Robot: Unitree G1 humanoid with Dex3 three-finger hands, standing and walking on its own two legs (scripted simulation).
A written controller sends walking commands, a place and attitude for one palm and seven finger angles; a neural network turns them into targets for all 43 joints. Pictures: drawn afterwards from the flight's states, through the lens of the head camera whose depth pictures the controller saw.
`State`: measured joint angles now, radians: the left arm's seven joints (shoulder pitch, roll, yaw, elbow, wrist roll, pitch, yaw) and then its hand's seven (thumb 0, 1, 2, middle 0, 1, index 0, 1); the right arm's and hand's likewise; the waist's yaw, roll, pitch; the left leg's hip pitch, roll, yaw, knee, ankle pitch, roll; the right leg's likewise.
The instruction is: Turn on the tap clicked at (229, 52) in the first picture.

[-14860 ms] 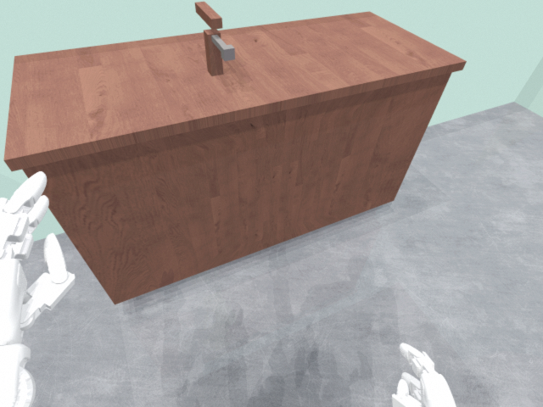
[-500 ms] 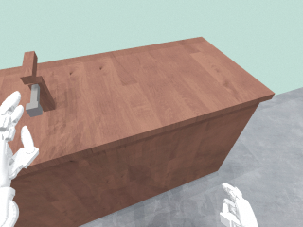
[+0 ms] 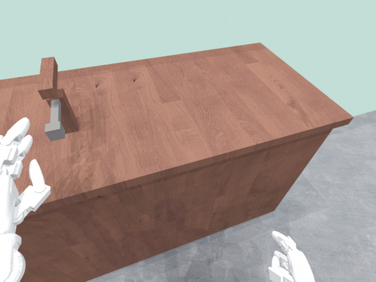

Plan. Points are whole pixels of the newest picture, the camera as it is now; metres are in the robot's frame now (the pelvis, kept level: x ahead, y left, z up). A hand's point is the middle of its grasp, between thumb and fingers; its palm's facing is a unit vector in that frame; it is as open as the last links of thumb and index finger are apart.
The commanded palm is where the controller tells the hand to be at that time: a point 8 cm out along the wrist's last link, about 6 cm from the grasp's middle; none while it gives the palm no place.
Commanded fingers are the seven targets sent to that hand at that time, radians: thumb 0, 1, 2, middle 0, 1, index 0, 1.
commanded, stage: come to a stop and stand still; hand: left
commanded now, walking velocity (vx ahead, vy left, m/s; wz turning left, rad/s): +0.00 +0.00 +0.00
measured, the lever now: (55, 131) +0.36 +0.32 +0.13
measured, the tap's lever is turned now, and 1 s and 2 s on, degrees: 0 0 0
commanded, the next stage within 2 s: look again from close up in 0.64 s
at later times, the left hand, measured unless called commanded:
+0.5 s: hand (64, 197) +0.21 +0.23 +0.13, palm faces +0.31 -0.87 -0.37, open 7.4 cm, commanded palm +0.17 +0.27 +0.17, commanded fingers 0.00 0.90 0.90 -0.20 -0.30 -0.20 -0.30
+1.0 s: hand (47, 184) +0.22 +0.25 +0.15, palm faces +0.41 -0.85 -0.33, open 7.4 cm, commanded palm +0.17 +0.28 +0.17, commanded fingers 0.00 0.90 0.90 -0.20 -0.30 -0.20 -0.30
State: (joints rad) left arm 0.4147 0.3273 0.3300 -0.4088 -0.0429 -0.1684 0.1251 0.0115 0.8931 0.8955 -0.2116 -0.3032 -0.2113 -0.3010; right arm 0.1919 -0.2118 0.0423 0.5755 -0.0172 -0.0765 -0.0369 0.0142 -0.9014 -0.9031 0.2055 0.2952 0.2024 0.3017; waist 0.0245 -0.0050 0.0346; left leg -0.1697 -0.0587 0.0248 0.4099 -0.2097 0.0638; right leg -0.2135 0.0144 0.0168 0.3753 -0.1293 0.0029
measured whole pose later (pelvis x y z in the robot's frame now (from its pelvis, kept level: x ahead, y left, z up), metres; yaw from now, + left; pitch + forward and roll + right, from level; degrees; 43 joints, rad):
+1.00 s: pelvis +0.01 +0.00 +0.00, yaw +1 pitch -3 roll -1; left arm 0.39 0.35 0.35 -0.44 -0.04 -0.22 0.10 0.01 0.89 0.90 -0.21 -0.30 -0.21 -0.30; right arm 0.20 -0.19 0.03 0.57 0.01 -0.14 -0.02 0.01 -0.90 -0.90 0.20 0.30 0.20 0.30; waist 0.04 -0.05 0.08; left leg -0.16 -0.05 0.01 0.46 -0.25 0.06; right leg -0.19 0.03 0.00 0.40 -0.16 0.00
